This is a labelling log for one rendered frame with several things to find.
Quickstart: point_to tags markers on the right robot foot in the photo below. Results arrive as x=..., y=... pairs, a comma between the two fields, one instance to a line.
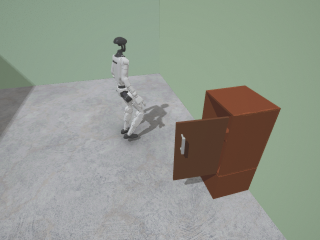
x=126, y=136

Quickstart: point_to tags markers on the handle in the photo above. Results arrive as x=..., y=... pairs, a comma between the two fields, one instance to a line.
x=182, y=148

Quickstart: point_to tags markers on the right robot hand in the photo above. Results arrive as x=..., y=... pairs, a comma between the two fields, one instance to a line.
x=139, y=100

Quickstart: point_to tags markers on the robot left upper arm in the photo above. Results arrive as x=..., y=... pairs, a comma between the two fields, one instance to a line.
x=112, y=67

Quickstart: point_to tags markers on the robot right forearm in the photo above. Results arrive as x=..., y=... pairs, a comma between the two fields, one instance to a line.
x=129, y=87

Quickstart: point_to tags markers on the cupboard door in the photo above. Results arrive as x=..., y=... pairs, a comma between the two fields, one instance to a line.
x=204, y=140

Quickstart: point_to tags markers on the robot right upper arm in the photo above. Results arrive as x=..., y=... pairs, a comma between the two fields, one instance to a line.
x=124, y=68

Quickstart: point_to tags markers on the left robot shin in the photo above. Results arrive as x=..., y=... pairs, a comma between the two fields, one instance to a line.
x=127, y=118

